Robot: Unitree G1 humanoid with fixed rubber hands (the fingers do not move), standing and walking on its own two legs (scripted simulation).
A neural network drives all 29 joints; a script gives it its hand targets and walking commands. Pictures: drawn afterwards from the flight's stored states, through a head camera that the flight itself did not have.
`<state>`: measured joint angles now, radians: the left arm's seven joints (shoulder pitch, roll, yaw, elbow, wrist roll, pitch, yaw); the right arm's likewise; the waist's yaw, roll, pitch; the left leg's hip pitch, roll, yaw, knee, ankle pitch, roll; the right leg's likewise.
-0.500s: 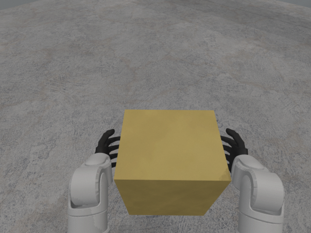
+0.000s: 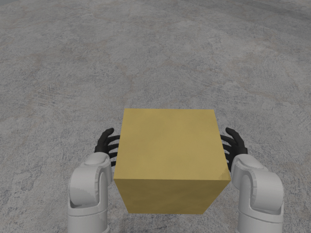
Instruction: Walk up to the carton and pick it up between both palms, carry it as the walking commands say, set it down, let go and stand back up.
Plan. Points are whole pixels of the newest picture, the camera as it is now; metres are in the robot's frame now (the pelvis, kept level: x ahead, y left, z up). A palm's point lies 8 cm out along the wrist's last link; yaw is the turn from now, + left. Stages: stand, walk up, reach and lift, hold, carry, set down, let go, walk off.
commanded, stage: carry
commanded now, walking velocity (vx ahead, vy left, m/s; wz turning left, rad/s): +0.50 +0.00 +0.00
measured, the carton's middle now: (167, 166) +0.29 +0.00 +0.00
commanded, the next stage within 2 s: none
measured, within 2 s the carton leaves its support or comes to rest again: neither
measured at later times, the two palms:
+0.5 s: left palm (109, 76) +0.55 +0.19 +0.09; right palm (205, 73) +0.55 -0.12 +0.10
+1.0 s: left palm (125, 32) +0.85 +0.18 +0.08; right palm (197, 29) +0.86 -0.13 +0.09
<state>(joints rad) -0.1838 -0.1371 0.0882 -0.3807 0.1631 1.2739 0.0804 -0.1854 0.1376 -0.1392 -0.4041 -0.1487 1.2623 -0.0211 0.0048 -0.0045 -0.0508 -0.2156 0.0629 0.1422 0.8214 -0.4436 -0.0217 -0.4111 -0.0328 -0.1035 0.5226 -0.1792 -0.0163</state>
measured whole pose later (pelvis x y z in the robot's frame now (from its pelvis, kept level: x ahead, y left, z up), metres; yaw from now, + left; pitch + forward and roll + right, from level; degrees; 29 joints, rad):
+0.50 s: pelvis +0.28 +0.03 +0.02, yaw +0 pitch +6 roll -2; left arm -0.19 -0.14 0.10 -0.38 0.16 1.27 0.07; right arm -0.19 0.14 -0.13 -0.40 -0.15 1.26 -0.03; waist 0.00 -0.01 -0.06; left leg -0.23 0.06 0.15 0.37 -0.24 0.02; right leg -0.46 -0.05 -0.11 0.94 -0.34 0.02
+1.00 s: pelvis +0.58 +0.02 +0.00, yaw +1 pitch +6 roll +0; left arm -0.19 -0.14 0.10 -0.38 0.16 1.26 0.07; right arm -0.19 0.14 -0.13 -0.41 -0.15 1.26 -0.03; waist 0.00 0.00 -0.08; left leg -0.50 0.07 0.15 0.55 -0.28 -0.01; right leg -0.06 -0.04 -0.11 0.37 -0.41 0.01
